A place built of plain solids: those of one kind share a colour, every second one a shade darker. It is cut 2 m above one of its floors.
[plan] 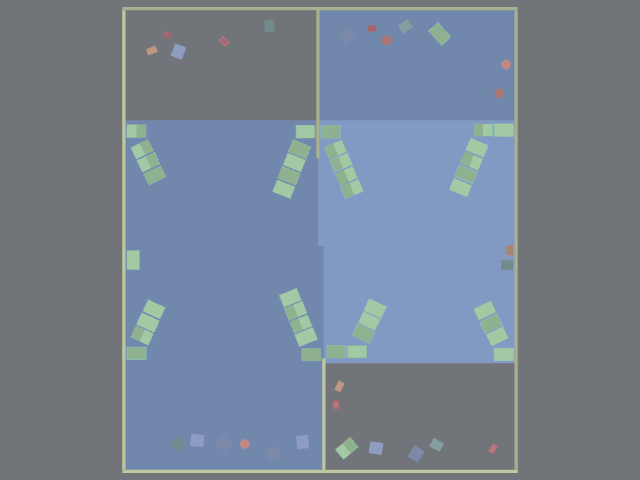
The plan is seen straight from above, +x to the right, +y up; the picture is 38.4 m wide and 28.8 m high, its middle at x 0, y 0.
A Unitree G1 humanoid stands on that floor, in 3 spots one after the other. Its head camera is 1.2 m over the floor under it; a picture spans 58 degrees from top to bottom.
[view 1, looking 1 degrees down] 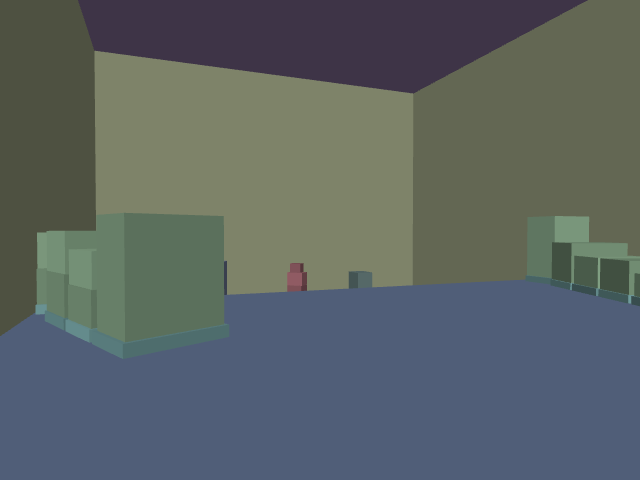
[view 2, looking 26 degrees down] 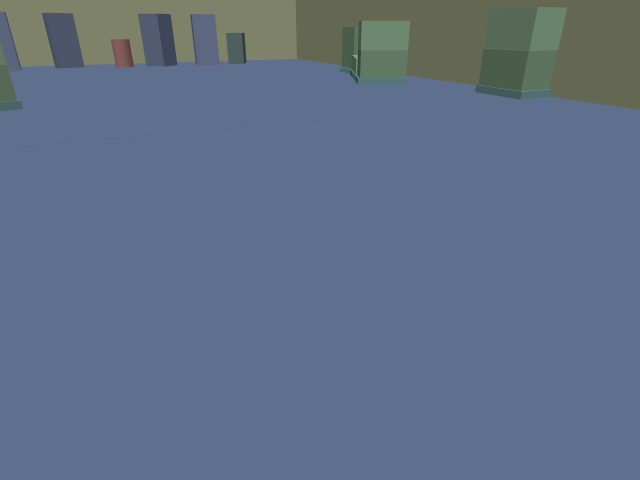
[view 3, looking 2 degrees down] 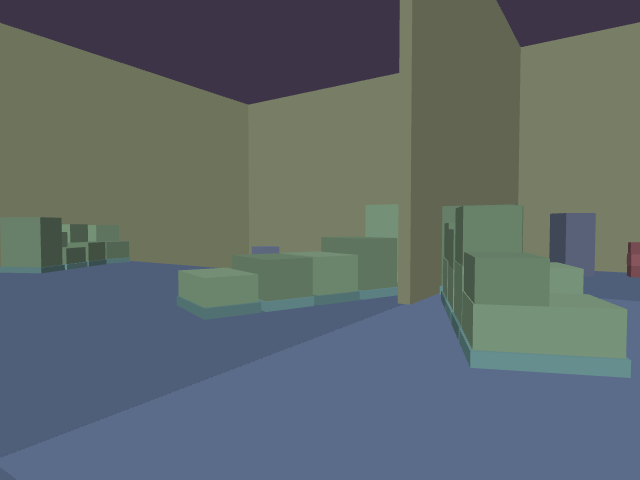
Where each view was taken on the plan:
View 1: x -10.00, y -1.22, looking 69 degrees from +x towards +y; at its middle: wall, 16.07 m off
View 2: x -3.81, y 5.48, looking -115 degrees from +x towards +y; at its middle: floor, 2.74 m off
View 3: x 2.47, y -1.22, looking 124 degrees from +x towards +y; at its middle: wall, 18.10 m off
